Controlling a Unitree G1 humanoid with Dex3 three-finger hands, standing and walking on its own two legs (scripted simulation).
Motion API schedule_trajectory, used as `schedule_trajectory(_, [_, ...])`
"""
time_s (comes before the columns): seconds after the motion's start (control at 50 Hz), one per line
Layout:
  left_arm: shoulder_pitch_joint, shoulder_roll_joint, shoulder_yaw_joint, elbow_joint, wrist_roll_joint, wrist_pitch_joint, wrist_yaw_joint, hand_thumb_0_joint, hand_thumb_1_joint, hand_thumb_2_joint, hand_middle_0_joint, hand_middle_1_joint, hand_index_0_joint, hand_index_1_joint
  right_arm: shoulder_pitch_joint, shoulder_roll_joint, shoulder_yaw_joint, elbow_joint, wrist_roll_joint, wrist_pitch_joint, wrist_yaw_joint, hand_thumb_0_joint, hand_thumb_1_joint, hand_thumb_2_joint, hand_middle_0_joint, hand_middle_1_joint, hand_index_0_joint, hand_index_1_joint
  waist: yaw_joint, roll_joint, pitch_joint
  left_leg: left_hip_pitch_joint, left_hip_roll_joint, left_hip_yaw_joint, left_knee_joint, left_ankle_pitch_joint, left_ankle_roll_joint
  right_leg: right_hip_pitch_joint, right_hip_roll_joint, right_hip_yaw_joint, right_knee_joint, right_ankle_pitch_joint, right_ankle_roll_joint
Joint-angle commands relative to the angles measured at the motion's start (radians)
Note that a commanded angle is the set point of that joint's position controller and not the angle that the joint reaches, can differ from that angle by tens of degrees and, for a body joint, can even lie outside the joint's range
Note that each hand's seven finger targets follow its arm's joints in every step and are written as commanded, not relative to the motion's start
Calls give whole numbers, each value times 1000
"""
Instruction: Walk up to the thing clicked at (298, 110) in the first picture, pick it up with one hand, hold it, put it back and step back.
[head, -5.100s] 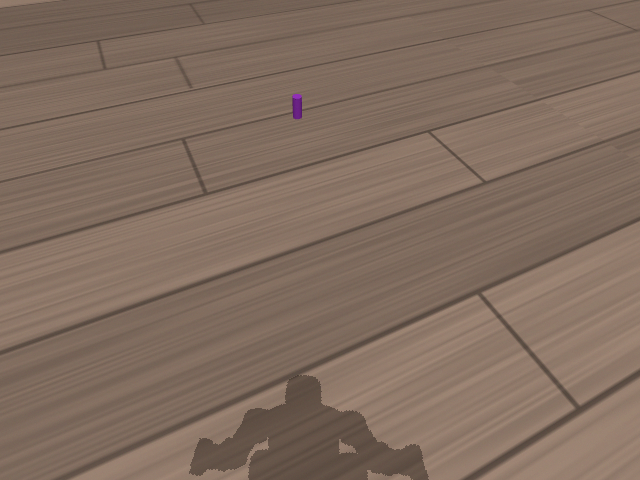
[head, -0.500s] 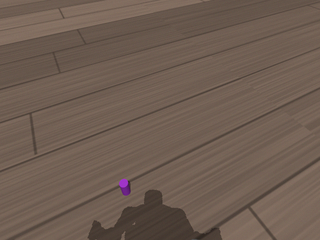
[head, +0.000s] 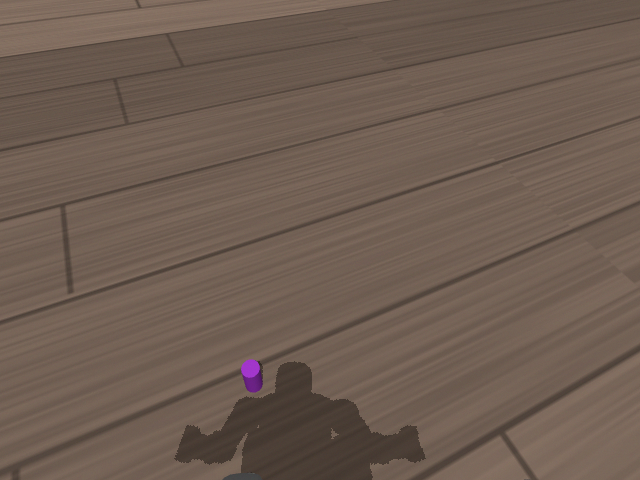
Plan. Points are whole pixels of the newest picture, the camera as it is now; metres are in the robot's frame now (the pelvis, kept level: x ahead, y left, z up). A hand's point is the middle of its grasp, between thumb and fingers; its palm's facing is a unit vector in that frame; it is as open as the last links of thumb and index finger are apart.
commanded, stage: walk up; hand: left
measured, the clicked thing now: (252, 376) +0.48 +0.18 -0.69
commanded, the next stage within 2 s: stand in 1.12 s
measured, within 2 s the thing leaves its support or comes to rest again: neither
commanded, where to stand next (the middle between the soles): +0.13 -0.03 m, yaw -1 degrees
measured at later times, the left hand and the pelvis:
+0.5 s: hand out of the picture +0.09 +0.25 -0.13, palm faces +0.00 -0.93 -0.35, open 7.4 cm; pelvis +0.02 -0.01 +0.02, yaw +0 degrees
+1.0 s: hand out of the picture +0.11 +0.24 -0.13, palm faces -0.02 -0.94 -0.34, open 7.4 cm; pelvis +0.02 -0.01 +0.03, yaw +0 degrees
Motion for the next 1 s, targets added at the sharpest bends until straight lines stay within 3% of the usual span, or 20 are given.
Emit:
schedule_trajectory(0.0, [-15,207,46,-12,-2,-16,17,0,900,900,-200,-300,-200,-300,-79,-245,-50,-26,4,-28,-12,0,-900,-900,200,300,200,300,9,115,-119,40,134,-185,-276,12,91,81,-14,36,-124,45,-62])
schedule_trajectory(0.08, [-39,205,42,28,-4,-18,13,0,900,900,-200,-300,-200,-300,-111,-229,-40,6,9,-26,-13,0,-900,-900,200,300,200,300,5,95,-110,75,106,-144,-286,62,56,108,-47,66,-196,116,-65])
schedule_trajectory(0.12, [-56,205,39,40,-3,-18,12,0,900,900,-200,-300,-200,-300,-123,-228,-40,17,8,-25,-14,0,-900,-900,200,300,200,300,-1,83,-117,109,101,-136,-303,62,52,110,-53,64,-223,139,-60])
schedule_trajectory(0.2, [-85,204,40,66,1,-24,12,0,900,900,-200,-300,-200,-300,-136,-212,-41,45,13,-22,-12,0,-900,-900,200,300,200,300,-10,24,-147,184,88,-98,-284,180,46,129,-78,78,-281,215,-56])
schedule_trajectory(0.28, [-105,192,41,80,1,-21,11,0,900,900,-200,-300,-200,-300,-139,-206,-41,69,14,-19,-12,0,-900,-900,200,300,200,300,-10,10,-156,220,89,-84,-313,223,41,156,-88,74,-314,237,-50])
schedule_trajectory(0.46, [-130,189,49,95,12,-14,9,0,900,900,-200,-300,-200,-300,-143,-199,-41,101,6,-11,-8,0,-900,-900,200,300,200,300,-12,-15,-118,228,82,-79,-370,144,26,143,-89,80,-390,124,-44])
schedule_trajectory(0.82, [-135,174,60,83,12,-3,7,0,900,900,-200,-300,-200,-300,-100,-199,-44,106,-1,-18,-14,0,-900,-900,200,300,200,300,-15,27,-118,188,85,-84,-402,144,20,193,-76,66,-365,161,-45])
schedule_trajectory(0.98, [-132,168,60,80,14,-5,10,0,900,900,-200,-300,-200,-300,-85,-198,-46,100,0,-16,-14,0,-900,-900,200,300,200,300,-21,12,-136,223,89,-78,-381,207,24,199,-78,61,-368,195,-44])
